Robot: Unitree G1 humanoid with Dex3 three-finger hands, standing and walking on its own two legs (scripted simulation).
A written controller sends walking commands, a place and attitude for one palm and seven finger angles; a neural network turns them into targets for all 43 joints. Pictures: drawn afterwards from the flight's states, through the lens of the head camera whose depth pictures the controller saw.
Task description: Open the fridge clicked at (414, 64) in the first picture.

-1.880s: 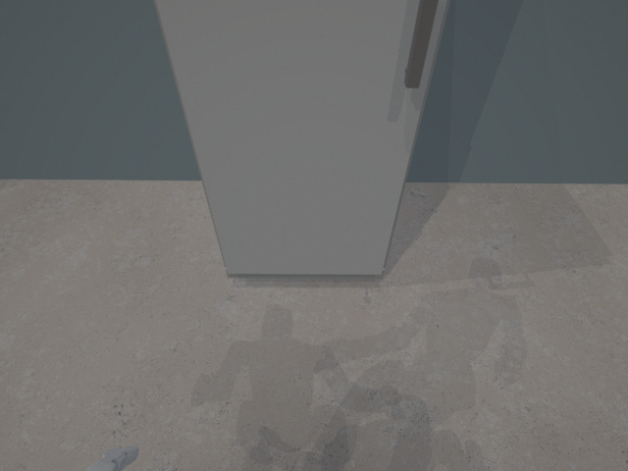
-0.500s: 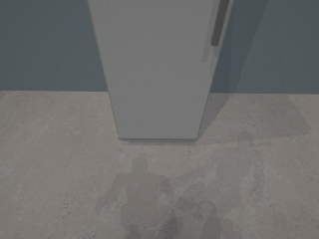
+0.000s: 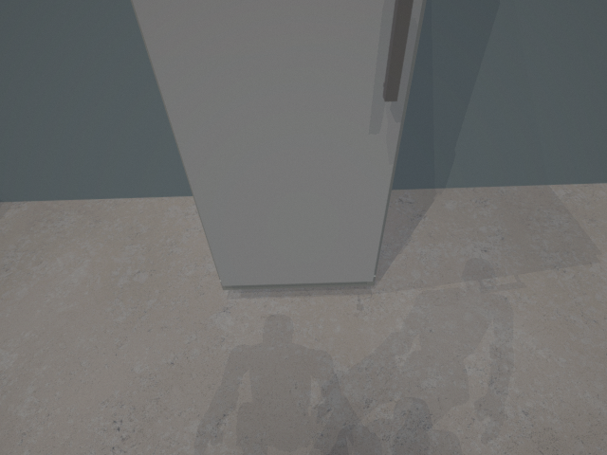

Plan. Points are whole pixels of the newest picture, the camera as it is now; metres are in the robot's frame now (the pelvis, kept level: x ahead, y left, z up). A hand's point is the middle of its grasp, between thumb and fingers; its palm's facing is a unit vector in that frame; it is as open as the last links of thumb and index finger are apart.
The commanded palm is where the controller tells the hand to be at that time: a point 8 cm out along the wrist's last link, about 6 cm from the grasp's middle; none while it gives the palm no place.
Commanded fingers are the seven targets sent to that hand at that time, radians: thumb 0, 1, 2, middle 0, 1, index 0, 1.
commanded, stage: take the last steps up to it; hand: right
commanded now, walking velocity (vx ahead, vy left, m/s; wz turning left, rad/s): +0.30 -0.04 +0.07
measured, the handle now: (397, 26) +0.84 -0.16 +0.24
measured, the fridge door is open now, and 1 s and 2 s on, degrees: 0 0 0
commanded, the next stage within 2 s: come to a stop and stand still in 0.70 s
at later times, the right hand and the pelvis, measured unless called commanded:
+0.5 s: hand (401, 379) +0.30 -0.15 -0.17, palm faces +0.00 +0.99 -0.17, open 7.4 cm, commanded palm none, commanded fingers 0.00 -0.90 -0.90 0.20 0.30 0.20 0.30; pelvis +0.18 +0.02 -0.02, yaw +0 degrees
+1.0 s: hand (432, 371) +0.32 -0.21 -0.18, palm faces +0.04 +0.99 -0.16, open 7.4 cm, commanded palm none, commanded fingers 0.00 -0.90 -0.90 0.20 0.30 0.20 0.30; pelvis +0.33 -0.04 +0.01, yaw +1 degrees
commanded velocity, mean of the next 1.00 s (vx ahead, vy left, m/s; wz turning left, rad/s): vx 0.12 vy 0.00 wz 0.01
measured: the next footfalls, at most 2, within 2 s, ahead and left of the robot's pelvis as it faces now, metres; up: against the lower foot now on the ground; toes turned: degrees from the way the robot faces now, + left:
left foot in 0.42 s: +0.29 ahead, +0.11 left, +0.00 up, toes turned +9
right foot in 0.82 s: +0.40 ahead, -0.14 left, +0.00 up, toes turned -8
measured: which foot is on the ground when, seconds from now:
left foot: up 0.00-0.40, down 0.42-0.82, up 0.84-1.00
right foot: down 0.00-0.42, up 0.44-0.80, down 0.82-1.00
